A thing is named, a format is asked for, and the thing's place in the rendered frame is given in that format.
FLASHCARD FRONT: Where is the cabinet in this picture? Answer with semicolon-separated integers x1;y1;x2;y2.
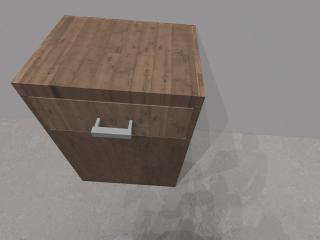
11;15;205;187

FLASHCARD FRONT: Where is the handle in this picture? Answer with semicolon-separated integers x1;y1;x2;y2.
91;118;133;139

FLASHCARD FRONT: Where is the drawer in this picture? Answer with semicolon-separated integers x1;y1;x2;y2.
29;96;194;139

